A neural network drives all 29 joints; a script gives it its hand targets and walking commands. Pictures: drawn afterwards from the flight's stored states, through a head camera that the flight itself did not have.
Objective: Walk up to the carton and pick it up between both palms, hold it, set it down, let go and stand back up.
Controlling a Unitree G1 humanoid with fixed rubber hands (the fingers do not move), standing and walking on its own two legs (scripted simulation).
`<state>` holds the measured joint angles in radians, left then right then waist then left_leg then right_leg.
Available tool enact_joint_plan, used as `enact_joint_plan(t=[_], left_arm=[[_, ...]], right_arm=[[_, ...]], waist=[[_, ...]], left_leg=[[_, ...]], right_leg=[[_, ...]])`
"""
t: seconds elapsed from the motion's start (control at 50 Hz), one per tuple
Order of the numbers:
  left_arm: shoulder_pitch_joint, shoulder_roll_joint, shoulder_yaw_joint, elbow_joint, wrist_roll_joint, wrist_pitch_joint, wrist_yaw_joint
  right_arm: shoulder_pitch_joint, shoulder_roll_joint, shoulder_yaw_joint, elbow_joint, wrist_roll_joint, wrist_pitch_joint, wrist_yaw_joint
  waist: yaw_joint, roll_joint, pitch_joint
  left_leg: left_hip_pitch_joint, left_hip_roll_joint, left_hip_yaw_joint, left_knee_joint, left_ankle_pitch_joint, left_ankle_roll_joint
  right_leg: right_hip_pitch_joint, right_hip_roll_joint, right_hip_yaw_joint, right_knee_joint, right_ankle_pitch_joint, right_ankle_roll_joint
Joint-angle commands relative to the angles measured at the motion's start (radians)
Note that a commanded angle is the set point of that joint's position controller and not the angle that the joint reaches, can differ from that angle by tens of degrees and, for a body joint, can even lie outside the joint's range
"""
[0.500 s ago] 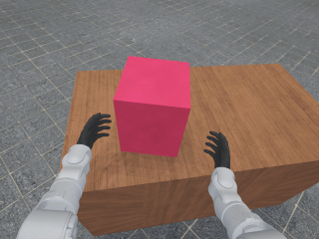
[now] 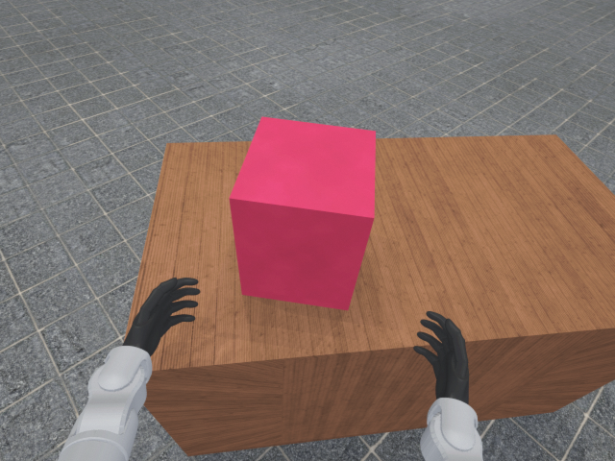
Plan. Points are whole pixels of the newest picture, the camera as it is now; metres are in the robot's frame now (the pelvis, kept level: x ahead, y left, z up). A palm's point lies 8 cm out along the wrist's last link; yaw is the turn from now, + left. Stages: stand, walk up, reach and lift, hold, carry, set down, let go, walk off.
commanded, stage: set down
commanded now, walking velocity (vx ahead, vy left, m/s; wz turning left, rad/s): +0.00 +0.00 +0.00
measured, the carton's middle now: (306, 216) +0.52 +0.01 -0.01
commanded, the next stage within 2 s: none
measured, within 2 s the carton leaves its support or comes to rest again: neither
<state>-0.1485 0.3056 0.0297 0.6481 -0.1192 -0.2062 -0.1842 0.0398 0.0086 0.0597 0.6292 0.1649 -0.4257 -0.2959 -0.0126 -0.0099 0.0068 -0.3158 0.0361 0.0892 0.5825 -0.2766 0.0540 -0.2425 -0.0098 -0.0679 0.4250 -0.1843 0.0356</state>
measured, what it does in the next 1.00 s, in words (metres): stands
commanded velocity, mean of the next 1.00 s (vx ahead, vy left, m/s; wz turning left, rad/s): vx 0.00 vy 0.00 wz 0.00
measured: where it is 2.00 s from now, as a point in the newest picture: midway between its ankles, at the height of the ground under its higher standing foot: outside the picture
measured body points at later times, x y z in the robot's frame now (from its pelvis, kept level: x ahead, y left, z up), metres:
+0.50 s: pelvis +0.01 -0.01 +0.00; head +0.03 +0.01 +0.45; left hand +0.24 +0.24 -0.02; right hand +0.20 -0.18 -0.02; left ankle +0.02 +0.07 -0.73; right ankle +0.02 -0.15 -0.73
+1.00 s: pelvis +0.02 -0.02 +0.01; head +0.04 +0.00 +0.45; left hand +0.24 +0.23 -0.03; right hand +0.22 -0.18 -0.03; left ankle +0.02 +0.07 -0.73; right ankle +0.02 -0.15 -0.73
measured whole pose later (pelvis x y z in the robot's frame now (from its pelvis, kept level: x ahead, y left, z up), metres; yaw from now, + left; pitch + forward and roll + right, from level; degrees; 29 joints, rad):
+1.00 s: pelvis +0.02 -0.02 +0.01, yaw +0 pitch -2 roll -2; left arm 0.17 0.32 0.03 0.40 -0.15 -0.14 -0.18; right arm 0.30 0.01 0.09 0.38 0.09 -0.33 -0.22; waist 0.03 -0.01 0.06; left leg -0.20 0.04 0.09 0.49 -0.27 0.02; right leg -0.15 0.00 -0.07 0.40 -0.22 0.01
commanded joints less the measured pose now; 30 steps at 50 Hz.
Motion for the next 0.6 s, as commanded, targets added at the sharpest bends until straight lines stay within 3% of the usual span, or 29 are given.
enact_joint_plan(t=[0.0, 0.02, 0.04, 0.06, 0.08, 0.1, 0.12, 0.14, 0.16, 0.18, 0.2, 0.24, 0.26, 0.3, 0.32, 0.34, 0.36, 0.38, 0.42, 0.44, 0.46, 0.48, 0.5, 0.52, 0.54, 0.56, 0.58], left_arm=[[-0.011, 0.209, 0.072, -0.19, -0.092, -0.016, -0.007], [0.115, 0.201, 0.09, -0.238, -0.08, -0.014, -0.007], [0.066, 0.196, 0.068, -0.252, -0.079, -0.022, -0.006], [0.112, 0.191, 0.074, -0.236, -0.089, -0.025, -0.005], [0.106, 0.233, 0.067, -0.222, -0.098, -0.031, -0.006], [0.231, 0.221, 0.093, -0.254, -0.093, -0.041, -0.008], [0.169, 0.216, 0.072, -0.248, -0.104, -0.053, -0.006], [0.227, 0.223, 0.091, -0.286, -0.081, -0.055, -0.006], [0.167, 0.21, 0.05, -0.241, -0.095, -0.045, -0.009], [0.113, 0.261, 0.049, -0.358, -0.127, -0.071, 0.0], [0.238, 0.238, 0.055, -0.385, -0.12, -0.075, 0.004], [0.245, 0.212, 0.039, -0.323, -0.097, -0.059, 0.002], [0.225, 0.221, 0.031, -0.33, -0.129, -0.075, 0.0], [0.27, 0.209, 0.033, -0.321, -0.136, -0.071, -0.01], [0.294, 0.181, 0.008, -0.303, -0.137, -0.054, -0.01], [0.304, 0.217, 0.028, -0.355, -0.155, -0.064, -0.012], [0.327, 0.192, 0.021, -0.346, -0.125, -0.048, -0.005], [0.288, 0.192, 0.03, -0.324, -0.113, -0.045, -0.006], [0.313, 0.185, 0.01, -0.338, -0.129, -0.032, -0.006], [0.326, 0.199, 0.021, -0.326, -0.12, -0.036, -0.011], [0.321, 0.173, 0.006, -0.264, -0.114, -0.016, -0.01], [0.302, 0.168, 0.003, -0.297, -0.126, -0.004, 0.001], [0.338, 0.188, 0.024, -0.329, -0.104, -0.017, -0.003], [0.326, 0.202, 0.026, -0.312, -0.123, -0.029, -0.011], [0.308, 0.211, 0.037, -0.357, -0.116, -0.027, -0.001], [0.31, 0.219, 0.027, -0.343, -0.131, -0.026, -0.008], [0.302, 0.214, 0.009, -0.347, -0.122, -0.017, -0.003]], right_arm=[[-0.043, -0.009, 0.05, -0.296, -0.023, -0.031, -0.003], [0.108, -0.019, 0.06, -0.289, -0.019, -0.039, 0.003], [0.039, -0.012, 0.058, -0.328, -0.04, -0.043, 0.008], [0.066, -0.016, 0.051, -0.355, -0.035, -0.043, 0.01], [0.071, -0.024, 0.042, -0.377, -0.054, -0.036, 0.01], [0.211, 0.011, 0.079, -0.361, -0.047, -0.047, 0.012], [0.147, -0.01, 0.07, -0.401, -0.053, -0.055, 0.011], [0.241, 0.016, 0.12, -0.353, -0.034, -0.047, 0.02], [0.148, -0.02, 0.074, -0.335, -0.042, -0.04, 0.023], [0.133, -0.015, 0.066, -0.403, -0.045, -0.032, 0.019], [0.225, -0.016, 0.055, -0.434, -0.038, -0.031, 0.023], [0.242, -0.021, 0.063, -0.323, -0.051, -0.037, 0.035], [0.228, -0.024, 0.046, -0.389, -0.047, -0.04, 0.022], [0.271, 0.002, 0.062, -0.384, -0.041, -0.019, 0.028], [0.242, -0.024, 0.047, -0.36, -0.045, -0.023, 0.041], [0.273, 0.001, 0.063, -0.427, -0.052, -0.023, 0.028], [0.295, -0.044, 0.046, -0.345, -0.049, -0.011, 0.037], [0.254, -0.032, 0.078, -0.374, -0.046, -0.02, 0.046], [0.282, -0.018, 0.032, -0.42, -0.047, -0.009, 0.043], [0.293, -0.021, 0.049, -0.429, -0.065, -0.001, 0.046], [0.279, -0.039, 0.048, -0.346, -0.068, 0.009, 0.05], [0.226, -0.08, -0.006, -0.371, -0.087, 0.014, 0.059], [0.257, -0.044, 0.045, -0.418, -0.053, 0.009, 0.059], [0.287, -0.026, 0.046, -0.451, -0.08, 0.01, 0.046], [0.26, -0.016, 0.055, -0.427, -0.082, 0.019, 0.058], [0.267, -0.017, 0.042, -0.475, -0.065, 0.011, 0.051], [0.25, -0.019, 0.031, -0.417, -0.069, 0.026, 0.062]], waist=[[0.081, 0.089, -0.091], [0.098, 0.116, -0.07], [0.1, 0.124, -0.088], [0.108, 0.101, -0.075], [0.096, 0.075, -0.088], [0.106, 0.043, -0.051], [0.102, 0.049, -0.093], [0.136, 0.082, -0.048], [0.103, 0.114, -0.049], [0.1, 0.097, -0.115], [0.108, 0.111, -0.085], [0.098, 0.135, -0.057], [0.07, 0.103, -0.087], [0.085, 0.077, -0.066], [0.079, 0.101, -0.056], [0.057, 0.056, -0.083], [0.07, 0.1, -0.046], [0.102, 0.124, -0.059], [0.059, 0.096, -0.002], [0.081, 0.099, 0.001], [0.073, 0.101, 0.039], [0.059, 0.096, 0.022], [0.096, 0.132, 0.009], [0.071, 0.073, -0.017], [0.101, 0.075, -0.025], [0.078, 0.054, -0.028], [0.074, 0.089, -0.006]], left_leg=[[0.248, 0.005, -0.092, -0.145, 0.224, -0.105], [0.279, 0.0, -0.092, -0.144, 0.232, -0.106], [0.247, 0.012, -0.091, -0.155, 0.207, -0.109], [0.251, 0.006, -0.088, -0.153, 0.228, -0.102], [0.244, 0.002, -0.085, -0.14, 0.195, -0.092], [0.271, -0.004, -0.076, -0.138, 0.244, -0.081], [0.269, -0.006, -0.075, -0.127, 0.252, -0.086], [0.283, -0.012, -0.07, -0.129, 0.247, -0.077], [0.246, -0.002, -0.077, -0.135, 0.217, -0.092], [0.247, 0.006, -0.072, -0.144, 0.164, -0.09], [0.282, 0.015, -0.084, -0.16, 0.203, -0.091], [0.286, 0.004, -0.076, -0.131, 0.243, -0.103], [0.276, 0.006, -0.076, -0.121, 0.249, -0.101], [0.299, 0.005, -0.071, -0.138, 0.216, -0.086], [0.291, 0.009, -0.074, -0.161, 0.208, -0.1], [0.299, 0.009, -0.081, -0.147, 0.233, -0.087], [0.316, 0.012, -0.079, -0.153, 0.231, -0.102], [0.289, 0.012, -0.08, -0.152, 0.203, -0.096], [0.277, 0.023, -0.081, -0.173, 0.182, -0.1], [0.28, 0.013, -0.074, -0.171, 0.188, -0.093], [0.286, 0.012, -0.075, -0.167, 0.176, -0.098], [0.244, 0.019, -0.085, -0.187, 0.144, -0.108], [0.21, 0.025, -0.096, -0.201, 0.15, -0.095], [0.236, 0.013, -0.065, -0.186, 0.124, -0.09], [0.268, 0.001, -0.057, -0.172, 0.178, -0.094], [0.273, 0.007, -0.063, -0.169, 0.174, -0.088], [0.244, 0.011, -0.059, -0.18, 0.135, -0.092]], right_leg=[[0.101, 0.033, 0.055, -0.09, -0.016, -0.094], [0.119, 0.031, 0.064, -0.09, -0.002, -0.091], [0.126, 0.032, 0.066, -0.093, -0.017, -0.095], [0.1, 0.029, 0.054, -0.092, -0.026, -0.101], [0.089, 0.022, 0.064, -0.1, -0.056, -0.094], [0.114, 0.02, 0.065, -0.099, 0.006, -0.089], [0.12, 0.017, 0.061, -0.093, -0.001, -0.091], [0.117, 0.007, 0.081, -0.102, -0.014, -0.079], [0.095, 0.028, 0.07, -0.09, -0.06, -0.086], [0.11, 0.017, 0.067, -0.092, -0.081, -0.091], [0.145, 0.026, 0.059, -0.084, -0.039, -0.099], [0.117, 0.017, 0.078, -0.095, -0.029, -0.097], [0.105, 0.013, 0.077, -0.091, -0.016, -0.092], [0.107, 0.009, 0.082, -0.112, -0.058, -0.092], [0.103, 0.017, 0.074, -0.115, -0.063, -0.096], [0.127, 0.011, 0.079, -0.108, -0.035, -0.086], [0.119, 0.021, 0.071, -0.115, -0.044, -0.096], [0.123, 0.008, 0.082, -0.109, -0.078, -0.094], [0.109, 0.024, 0.07, -0.103, -0.075, -0.096], [0.12, 0.014, 0.067, -0.107, -0.066, -0.094], [0.096, 0.011, 0.066, -0.118, -0.091, -0.096], [0.099, 0.031, 0.058, -0.106, -0.128, -0.103], [0.195, 0.033, 0.06, -0.075, -0.067, -0.088], [0.173, 0.006, 0.075, -0.104, -0.079, -0.082], [0.139, 0.003, 0.08, -0.116, -0.083, -0.087], [0.132, 0.004, 0.077, -0.104, -0.063, -0.085], [0.133, 0.01, 0.075, -0.103, -0.103, -0.084]])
